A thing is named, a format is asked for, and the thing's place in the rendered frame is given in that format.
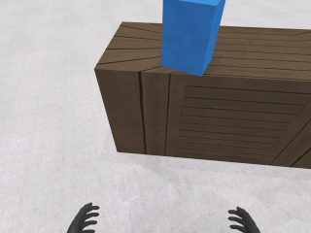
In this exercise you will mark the pedestal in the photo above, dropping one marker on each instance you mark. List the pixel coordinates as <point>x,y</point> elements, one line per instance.
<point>251,105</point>

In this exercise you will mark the carton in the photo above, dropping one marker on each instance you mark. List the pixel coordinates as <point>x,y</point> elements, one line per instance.
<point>189,33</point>

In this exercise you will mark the left robot hand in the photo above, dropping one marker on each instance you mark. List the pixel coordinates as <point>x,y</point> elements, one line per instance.
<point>79,222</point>

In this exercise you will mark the right robot hand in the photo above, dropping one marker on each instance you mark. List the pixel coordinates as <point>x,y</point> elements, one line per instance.
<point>249,226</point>

